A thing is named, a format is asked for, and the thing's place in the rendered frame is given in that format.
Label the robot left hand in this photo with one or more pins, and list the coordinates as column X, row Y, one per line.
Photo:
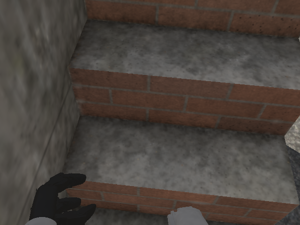
column 47, row 204

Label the right robot thigh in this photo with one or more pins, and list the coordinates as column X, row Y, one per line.
column 186, row 216

